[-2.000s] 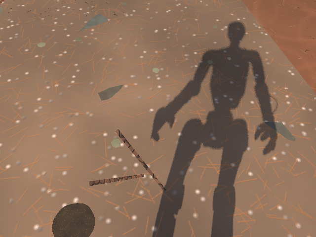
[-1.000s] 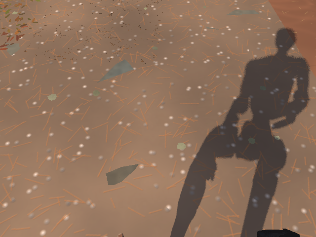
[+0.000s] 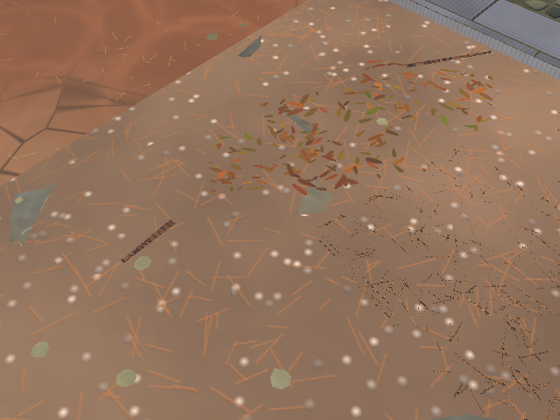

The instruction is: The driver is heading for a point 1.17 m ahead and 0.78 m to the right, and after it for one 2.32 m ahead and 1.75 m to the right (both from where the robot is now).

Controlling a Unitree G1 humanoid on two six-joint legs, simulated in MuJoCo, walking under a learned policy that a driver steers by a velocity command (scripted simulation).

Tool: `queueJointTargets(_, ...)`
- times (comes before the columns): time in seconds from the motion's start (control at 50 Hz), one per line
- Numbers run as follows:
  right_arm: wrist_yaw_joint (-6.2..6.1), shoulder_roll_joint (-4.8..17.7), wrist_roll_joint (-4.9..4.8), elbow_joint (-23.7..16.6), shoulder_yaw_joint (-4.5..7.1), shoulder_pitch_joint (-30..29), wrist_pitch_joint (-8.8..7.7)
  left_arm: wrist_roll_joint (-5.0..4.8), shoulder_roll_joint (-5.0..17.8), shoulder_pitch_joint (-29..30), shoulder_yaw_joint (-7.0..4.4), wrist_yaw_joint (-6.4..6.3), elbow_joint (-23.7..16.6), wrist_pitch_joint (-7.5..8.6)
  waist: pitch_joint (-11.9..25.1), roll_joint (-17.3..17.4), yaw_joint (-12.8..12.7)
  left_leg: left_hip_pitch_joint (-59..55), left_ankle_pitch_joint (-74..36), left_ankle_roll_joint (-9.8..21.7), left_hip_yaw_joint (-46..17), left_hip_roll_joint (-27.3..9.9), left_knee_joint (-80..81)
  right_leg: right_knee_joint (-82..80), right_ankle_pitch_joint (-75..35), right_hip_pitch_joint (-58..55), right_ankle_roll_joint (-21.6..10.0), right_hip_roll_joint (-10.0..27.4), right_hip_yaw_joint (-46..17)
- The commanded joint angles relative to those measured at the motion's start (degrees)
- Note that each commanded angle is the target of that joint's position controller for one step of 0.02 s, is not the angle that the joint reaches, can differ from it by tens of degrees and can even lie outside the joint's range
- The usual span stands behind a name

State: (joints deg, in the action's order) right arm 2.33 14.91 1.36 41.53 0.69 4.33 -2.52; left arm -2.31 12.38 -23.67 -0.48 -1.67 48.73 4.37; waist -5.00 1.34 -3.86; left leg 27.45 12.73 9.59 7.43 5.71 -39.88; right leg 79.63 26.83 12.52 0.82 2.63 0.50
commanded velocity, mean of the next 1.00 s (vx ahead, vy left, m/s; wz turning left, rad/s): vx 0.12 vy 0.00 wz -0.75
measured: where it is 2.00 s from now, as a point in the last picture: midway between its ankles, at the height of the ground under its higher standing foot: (538, 376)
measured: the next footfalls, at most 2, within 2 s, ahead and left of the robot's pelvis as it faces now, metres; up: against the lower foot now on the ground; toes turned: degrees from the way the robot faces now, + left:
right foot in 0.38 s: +0.34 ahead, -0.16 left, +0.00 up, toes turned -17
left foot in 0.82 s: +0.46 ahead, +0.01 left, +0.00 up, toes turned -49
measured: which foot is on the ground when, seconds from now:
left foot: down 0.00-0.38, up 0.40-0.80, down 0.82-1.00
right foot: up 0.00-0.36, down 0.38-0.82, up 0.84-1.00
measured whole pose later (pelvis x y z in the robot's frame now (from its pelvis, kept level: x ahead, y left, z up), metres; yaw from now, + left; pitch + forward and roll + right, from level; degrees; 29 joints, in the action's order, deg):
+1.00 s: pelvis +0.32 -0.02 +0.03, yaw -49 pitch +2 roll +1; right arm -3.0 15.5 1.0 40.4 4.4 7.3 0.2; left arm -1.5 21.8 -11.0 -6.1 -0.4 31.5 -3.7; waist -2.7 -3.5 0.4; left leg 16.4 10.7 0.6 0.6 0.6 -25.4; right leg 69.1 21.5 34.2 3.9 -2.9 -6.0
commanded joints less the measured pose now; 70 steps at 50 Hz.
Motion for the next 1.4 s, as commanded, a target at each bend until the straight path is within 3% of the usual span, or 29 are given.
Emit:
queueJointTargets(0.02,-0.51,7.30,-2.03,-1.54,3.08,4.78,-3.02,-2.07,12.04,-0.13,-3.66,-1.22,-4.31,0.99,11.23,-7.55,3.78,-25.10,-35.79,10.61,-25.05,-24.71,20.59,2.82,-2.11,22.82,0.89,3.74,-7.51)
queueJointTargets(0.08,-0.35,3.61,-0.69,0.05,2.47,0.96,-4.12,-0.49,7.78,-4.09,-4.05,-0.78,-1.66,-2.18,5.83,-1.58,-0.30,-9.51,-39.61,4.87,-11.65,-19.28,25.44,-6.90,-7.23,13.38,2.10,5.31,-6.43)
queueJointTargets(0.12,-1.60,4.29,0.05,0.55,2.69,0.34,-4.15,0.20,6.81,-0.08,-4.31,-0.55,-3.90,-2.30,4.68,1.11,-0.20,-8.74,-45.04,2.42,-4.98,-16.62,26.52,-12.06,-13.52,15.97,2.50,4.06,-4.04)
queueJointTargets(0.22,-5.62,6.03,-0.97,0.40,3.07,0.58,-1.30,1.22,4.62,8.31,-3.59,1.72,-7.50,-1.82,6.55,2.20,3.47,-18.31,-40.29,-1.85,3.91,-13.77,23.18,-33.68,-31.92,18.51,1.93,1.97,2.25)
queueJointTargets(0.3,-6.30,8.19,-1.64,0.21,3.87,1.20,1.73,1.72,6.87,10.02,-4.15,4.59,-10.68,-2.42,7.70,2.87,4.12,-26.79,-45.07,-1.73,4.05,-18.63,15.37,-39.57,-25.81,19.75,-0.77,0.25,5.38)
queueJointTargets(0.36,-6.50,8.65,-2.55,-1.52,4.28,-1.94,2.93,1.60,10.91,1.27,-5.87,4.81,-10.29,-2.44,10.59,3.57,-1.06,-25.06,-53.62,-3.48,4.94,-18.69,-0.59,-44.66,-19.73,9.43,-5.49,-4.46,7.39)
queueJointTargets(0.38,-5.99,8.03,-2.85,-2.03,4.05,-2.83,2.84,1.89,13.54,-5.64,-7.12,3.88,-9.31,-2.07,12.70,-0.68,-5.49,-18.36,-42.83,-6.17,4.78,-15.70,-13.59,-52.25,-30.30,-1.49,-8.64,-4.51,3.48)
queueJointTargets(0.4,-4.69,2.30,-0.36,-3.54,2.69,0.80,2.19,2.06,19.32,-2.46,-8.19,2.66,-10.18,-1.85,12.02,-17.16,0.94,-3.21,12.39,-9.96,3.93,-5.69,-28.75,-49.41,-63.58,-10.44,-13.90,5.32,-13.33)
queueJointTargets(0.42,-3.61,3.80,-0.22,-5.03,2.62,4.73,1.59,4.77,20.75,0.39,-8.14,2.68,-13.83,-1.23,23.04,-20.28,3.29,11.59,27.04,-12.86,-9.12,4.84,-46.76,-55.78,-56.10,-22.12,-28.08,15.84,-43.40)
queueJointTargets(0.44,-2.64,8.22,-1.33,-4.36,3.33,3.47,0.63,4.28,19.24,4.50,-8.06,3.04,-16.58,-1.29,26.01,-10.23,1.19,12.80,22.64,-11.46,-17.96,0.72,-47.78,-59.29,-44.09,-22.13,-26.36,16.55,-42.55)
queueJointTargets(0.48,-2.87,7.96,-0.98,-5.34,3.62,-2.22,0.75,1.06,14.11,10.20,-6.77,2.22,-17.92,-2.26,14.01,1.96,3.86,14.01,15.09,-11.06,-16.86,-2.81,-39.52,-61.05,-31.68,-9.14,-19.90,11.06,-32.14)
queueJointTargets(0.52,-3.11,6.97,-0.65,-5.70,3.71,-3.02,1.76,0.82,12.49,12.20,-6.41,0.99,-19.20,-3.54,11.68,0.29,5.37,8.13,12.49,-11.46,-16.26,-4.04,-28.70,-61.76,-27.89,-0.80,-16.46,6.21,-26.77)
queueJointTargets(0.6,-3.57,3.56,-1.63,-4.34,3.08,-2.75,1.88,1.57,14.86,10.94,-7.76,-0.69,-19.93,-5.47,13.61,-4.28,4.43,3.71,9.25,-14.08,-15.03,-1.37,-11.94,-59.78,-31.89,-0.69,-14.03,2.73,-24.96)
queueJointTargets(0.8,-2.86,7.35,-2.15,-2.35,5.39,0.48,-0.12,1.02,14.73,15.89,-7.94,-0.49,-22.84,-7.79,12.43,-12.93,3.69,-9.67,-0.12,-11.25,-15.98,-1.42,13.61,-55.54,-16.49,2.30,-8.60,-1.08,-33.64)
queueJointTargets(0.82,-2.89,8.67,-1.87,-1.55,6.06,2.74,-0.20,0.77,13.76,16.24,-7.52,-0.35,-23.20,-7.84,12.81,-10.87,4.40,-15.69,-4.61,-9.94,-16.83,-4.85,19.52,-52.24,-11.45,5.52,-6.95,-3.47,-32.15)
queueJointTargets(0.84,-3.18,12.08,-0.97,-2.29,6.78,2.55,0.30,1.10,10.45,12.04,-6.49,-0.07,-22.73,-7.96,14.94,-0.73,2.05,-23.31,-5.31,-5.08,-26.63,-16.94,21.27,-40.99,5.51,12.30,-4.50,-8.67,-25.15)
queueJointTargets(0.86,-3.23,13.91,1.12,-2.70,6.89,1.47,0.92,0.75,11.55,12.39,-6.75,0.44,-24.42,-7.29,11.98,15.37,0.41,-20.34,-9.33,2.79,-39.46,-25.52,25.16,-26.20,9.93,21.89,-1.56,-14.35,-13.44)
queueJointTargets(0.9,-4.23,8.01,0.57,-5.81,5.69,-3.76,0.89,1.16,18.08,11.08,-8.47,1.20,-21.67,-6.57,8.83,8.58,0.24,-17.20,-7.83,3.09,-32.15,-24.36,23.46,-12.28,1.66,24.73,1.74,-6.72,-10.76)
queueJointTargets(0.94,-5.43,7.13,-0.80,-6.53,5.12,-4.10,1.69,1.31,15.42,9.58,-7.73,1.08,-19.85,-7.48,7.24,4.08,1.17,-17.36,-7.39,0.45,-23.24,-19.21,22.11,-5.20,-4.17,26.36,3.22,-5.19,-8.17)
queueJointTargets(1.0,-6.23,8.54,-0.05,-5.82,5.13,0.38,2.48,0.33,12.21,13.85,-6.10,1.39,-21.88,-7.50,6.28,5.36,4.35,-20.72,-12.71,1.71,-16.34,-18.40,23.02,-8.47,-7.28,29.36,4.61,-1.62,-2.80)
queueJointTargets(1.1,-4.83,11.79,-0.47,-4.87,6.13,3.75,3.14,1.61,9.19,16.64,-4.37,1.32,-23.00,-6.86,10.55,7.28,6.50,-23.81,-20.47,4.32,-13.26,-21.05,21.35,-22.89,-2.27,21.12,4.88,0.00,-1.49)
queueJointTargets(1.18,-3.14,13.68,-3.22,-4.38,6.67,4.72,2.07,0.80,10.37,11.85,-4.44,2.54,-19.93,-6.23,10.43,10.92,5.26,-13.99,17.83,2.23,-14.85,-22.18,28.35,-36.49,-0.26,7.14,0.07,-1.60,3.05)
queueJointTargets(1.24,-2.09,10.98,-3.68,-3.12,5.69,4.14,0.98,0.95,8.70,2.37,-4.29,2.76,-13.34,-4.96,6.97,5.38,0.24,-4.11,23.90,-1.19,-10.52,-19.67,22.71,-54.44,-7.80,-9.59,-4.97,-4.11,6.76)
queueJointTargets(1.26,-1.73,7.17,-2.98,-3.27,4.56,3.44,0.34,1.00,9.18,-3.14,-4.55,2.62,-10.66,-4.37,6.89,-0.66,-2.08,4.18,21.44,-3.93,-6.31,-16.54,11.65,-57.26,-5.08,-19.42,-6.11,-2.04,1.83)
queueJointTargets(1.28,-0.65,1.43,-1.39,-5.17,2.70,1.08,-0.76,1.74,13.13,-8.38,-5.13,2.15,-10.13,-3.53,7.20,-14.95,-3.64,19.20,22.05,-8.28,-1.58,-11.22,-14.42,-61.09,1.28,-27.32,-9.39,11.37,-19.30)
queueJointTargets(1.3,-0.35,3.99,-3.00,-9.17,3.48,-2.10,-2.57,2.00,19.08,-5.50,-6.39,2.40,-12.86,-2.13,3.82,-15.01,-2.51,35.96,18.61,-8.54,-6.01,-8.01,-23.12,-67.63,16.75,-24.56,-19.41,21.36,-40.00)
queueJointTargets(1.32,-0.50,7.21,-4.61,-10.33,3.98,-6.65,-3.75,2.02,16.48,-4.41,-6.03,2.52,-12.87,-0.58,-0.18,-9.02,-3.71,39.92,12.05,-7.64,-10.65,-11.29,-27.60,-71.90,22.04,-21.32,-20.47,21.65,-41.13)
queueJointTargets(1.34,0.22,6.88,3.40,-8.97,3.76,-6.22,-1.77,5.36,15.22,-1.71,-5.09,2.24,-12.38,-1.60,-1.56,-7.65,-2.15,36.66,4.72,-8.36,-8.18,-12.23,-25.16,-72.99,17.62,-17.57,-15.53,17.43,-32.61)
queueJointTargets(1.4,1.87,8.59,2.60,-4.59,4.47,2.17,0.94,3.97,11.11,1.56,-3.48,2.58,-11.19,-0.59,-1.27,-9.65,2.17,23.16,-3.40,-10.84,-6.09,-12.30,-22.95,-75.40,0.22,-9.43,-11.40,7.78,-16.91)
Over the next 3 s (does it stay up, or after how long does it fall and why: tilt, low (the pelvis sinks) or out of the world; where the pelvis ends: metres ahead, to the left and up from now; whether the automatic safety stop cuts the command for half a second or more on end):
stays up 1.07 -0.93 0.02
